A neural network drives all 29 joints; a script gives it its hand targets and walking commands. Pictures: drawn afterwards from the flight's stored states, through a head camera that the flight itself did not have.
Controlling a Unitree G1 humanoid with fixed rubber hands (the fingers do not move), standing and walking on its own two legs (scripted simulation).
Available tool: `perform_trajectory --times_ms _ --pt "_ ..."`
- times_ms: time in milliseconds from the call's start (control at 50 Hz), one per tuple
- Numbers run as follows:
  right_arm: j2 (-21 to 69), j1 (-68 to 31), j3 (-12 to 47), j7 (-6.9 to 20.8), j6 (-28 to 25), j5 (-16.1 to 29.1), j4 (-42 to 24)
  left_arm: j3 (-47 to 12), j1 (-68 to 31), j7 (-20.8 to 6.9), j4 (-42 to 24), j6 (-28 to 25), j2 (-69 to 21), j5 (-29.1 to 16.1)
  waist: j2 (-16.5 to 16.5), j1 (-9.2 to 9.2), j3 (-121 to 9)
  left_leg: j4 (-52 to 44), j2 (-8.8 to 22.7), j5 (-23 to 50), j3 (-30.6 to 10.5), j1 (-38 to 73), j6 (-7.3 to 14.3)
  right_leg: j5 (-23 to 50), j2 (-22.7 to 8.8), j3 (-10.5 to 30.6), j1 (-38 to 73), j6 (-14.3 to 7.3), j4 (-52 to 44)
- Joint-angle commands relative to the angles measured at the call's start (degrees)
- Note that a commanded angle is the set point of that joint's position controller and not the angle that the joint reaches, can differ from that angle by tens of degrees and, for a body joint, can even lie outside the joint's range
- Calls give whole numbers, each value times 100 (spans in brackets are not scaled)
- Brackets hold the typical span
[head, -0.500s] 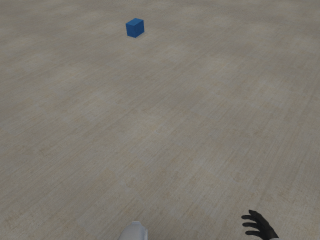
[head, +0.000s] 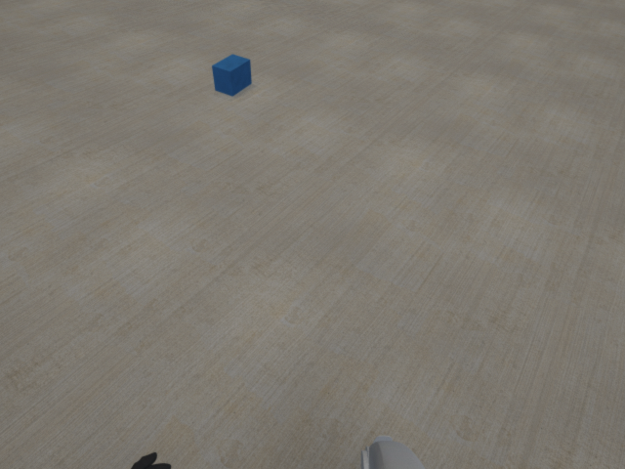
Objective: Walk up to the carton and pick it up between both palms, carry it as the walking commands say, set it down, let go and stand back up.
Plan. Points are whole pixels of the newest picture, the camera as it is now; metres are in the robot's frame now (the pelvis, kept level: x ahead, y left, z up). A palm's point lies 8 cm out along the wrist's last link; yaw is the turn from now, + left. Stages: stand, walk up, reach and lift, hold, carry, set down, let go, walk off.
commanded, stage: walk up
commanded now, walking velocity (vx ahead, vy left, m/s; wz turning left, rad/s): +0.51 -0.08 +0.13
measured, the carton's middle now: (232, 75) +2.58 +0.24 -0.70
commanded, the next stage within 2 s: none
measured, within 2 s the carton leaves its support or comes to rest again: neither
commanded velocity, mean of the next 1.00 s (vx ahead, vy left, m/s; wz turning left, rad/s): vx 0.50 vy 0.06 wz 0.04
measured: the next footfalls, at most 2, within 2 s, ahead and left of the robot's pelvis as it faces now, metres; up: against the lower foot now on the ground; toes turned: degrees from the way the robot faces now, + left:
right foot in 0.16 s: +0.24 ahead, -0.17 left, +0.00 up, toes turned -7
left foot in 0.64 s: +0.49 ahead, +0.16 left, +0.00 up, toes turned +8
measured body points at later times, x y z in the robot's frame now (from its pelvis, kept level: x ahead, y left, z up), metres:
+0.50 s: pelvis +0.26 -0.02 +0.00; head +0.28 -0.05 +0.44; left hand +0.17 +0.23 -0.13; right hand +0.40 -0.26 -0.15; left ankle +0.37 +0.14 -0.69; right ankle +0.20 -0.16 -0.75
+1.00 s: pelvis +0.50 +0.05 +0.00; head +0.51 +0.08 +0.45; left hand +0.65 +0.28 -0.14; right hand +0.44 -0.21 -0.13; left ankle +0.45 +0.15 -0.75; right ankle +0.62 -0.12 -0.68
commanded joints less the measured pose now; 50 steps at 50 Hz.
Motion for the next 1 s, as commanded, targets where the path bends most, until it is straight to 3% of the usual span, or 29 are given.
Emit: perform_trajectory --times_ms 0,20,40,100,120,140,160,180,200,240,260,300,360,460,560,580,600,620,640,660,680,720,740,760,800,840,980 --pt "-886 -46 -179 -36 -78 -15 -314 -33 -551 -51 -464 -78 80 -46 1183 91 548 -939 1160 555 -675 -378 489 230 66 -121 150 10 -871" --pt "-872 -1 -162 -37 -42 -6 -243 -41 -654 -46 -536 -116 46 -40 1477 74 504 -898 933 452 -408 -488 483 93 147 -251 535 -14 -1123" --pt "-877 83 -158 -42 -2 -7 -172 -45 -669 -22 -547 -140 26 -42 1567 64 498 -783 859 611 -321 -556 517 -131 228 -381 809 -20 -1257" --pt "-985 308 -178 -87 37 19 -13 13 -355 62 -486 -247 136 -37 1051 113 376 -75 1080 1705 -568 -235 571 -468 324 -468 1186 -92 -1802" --pt "-999 292 -160 -90 58 39 19 57 155 105 -307 -303 236 -18 747 295 69 693 941 2071 -413 -279 500 -318 391 -498 1841 -214 -2227" --pt "-868 183 -82 -78 56 -4 -38 182 1087 187 32 -390 508 11 394 629 -520 1957 645 1963 -271 -879 356 -314 234 -205 3097 -469 -2208" --pt "-643 157 -8 -76 61 -49 -170 411 2222 287 354 -451 1221 127 -660 979 -1198 3873 86 -13 40 -2095 95 -166 -1130 1499 4200 -600 -2367" --pt "-400 554 94 -80 73 20 -258 473 2868 375 440 -387 1742 111 -1489 1029 -1574 5385 -454 -1812 -292 -3588 -143 143 -2644 4319 5035 -1116 -3125" --pt "-625 236 -22 -92 100 -16 -184 352 2475 370 447 -351 1501 29 -481 835 -1472 5885 90 -1546 -873 -3453 -189 -268 -2354 3888 4388 -1140 -3182" --pt "-560 -296 -112 20 142 -47 -250 191 1346 344 241 -393 799 -33 -513 575 -437 5684 451 -430 -762 -3392 -270 -84 -1572 2356 3220 -1017 -3459" --pt "-525 -411 -132 100 205 -84 -292 162 1127 335 202 -419 573 -63 -681 504 -170 5435 517 -146 -665 -3256 -283 93 -1262 1734 2851 -892 -3577" --pt "-426 -475 -128 191 355 -150 -298 103 1269 304 311 -494 405 -98 -849 434 -11 5245 439 188 -461 -3058 -306 772 -1011 1084 2574 -748 -3631" --pt "-376 -1016 -98 266 474 -177 -465 80 1724 314 487 -543 456 -110 -713 531 146 4660 432 452 -284 -3212 -383 1348 -1030 721 2604 -735 -3632" --pt "-241 -2114 81 446 469 -85 -761 112 1943 371 552 -460 608 -62 -865 611 568 2730 343 960 107 -2863 -434 827 -933 61 2535 -596 -4044" --pt "-412 -2544 116 427 404 -53 -895 245 2026 399 556 -402 928 -92 -994 528 589 1564 358 605 235 -2059 -313 674 -1141 47 2740 -641 -3893" --pt "-505 -2346 75 391 372 -56 -829 275 1930 383 505 -384 967 -120 -992 408 440 1405 310 411 315 -1672 -241 666 -1082 -48 2696 -631 -3633" --pt "-650 -1669 -17 312 276 -97 -554 247 1840 337 457 -358 867 -172 -749 198 -55 1158 215 339 454 -722 -104 397 -685 -387 2542 -603 -2754" --pt "-1015 -748 -192 208 174 -150 -155 148 2024 301 418 -335 623 -144 -37 -40 -768 1185 205 112 353 678 112 188 -263 -565 1931 -551 -1269" --pt "-1626 127 -407 102 96 -257 21 23 2072 276 205 -369 222 -105 1674 -354 -1285 460 1600 -1125 -1669 1733 389 -1854 267 -516 374 -409 623" --pt "-2060 435 -544 24 105 -79 20 24 1902 290 12 -410 159 -101 2541 -317 -1445 -599 2615 -1918 -3657 1804 719 -2947 461 -20 -557 -471 1834" --pt "-1777 -72 -404 26 106 -44 -70 43 1497 296 70 -417 240 -68 1792 -101 -1102 -701 2411 -2159 -3372 1167 776 -2459 103 435 -696 -538 2334" --pt "-956 -954 -193 44 42 -46 -242 34 1363 223 177 -411 96 -88 902 224 -418 -638 1762 -971 -1965 110 638 -1344 -263 526 -450 -507 2090" --pt "-752 -1064 -146 42 -25 -26 -251 46 1546 210 324 -334 39 -67 601 343 -314 -540 1654 -189 -1618 -194 539 -1080 -329 538 -136 -403 1856" --pt "-755 -940 -143 34 -87 3 -203 101 1609 180 404 -247 69 -29 458 417 -280 -478 1651 685 -1543 -358 490 -938 -292 476 69 -283 1809" --pt "-777 -786 -122 20 -150 28 -136 126 1404 135 375 -116 73 18 737 440 -193 -508 1586 1220 -1241 -505 475 -768 -249 442 135 -157 1524" --pt "-752 -743 -111 -16 -143 5 -157 105 901 82 267 -14 57 23 950 416 82 -771 1574 802 -987 -613 450 -425 -219 342 -22 -106 1188" --pt "-785 2 -195 -96 -90 -16 -92 28 -538 -61 -108 30 58 -30 971 114 627 -1072 1487 826 -494 -102 407 375 -42 78 -367 -31 -358"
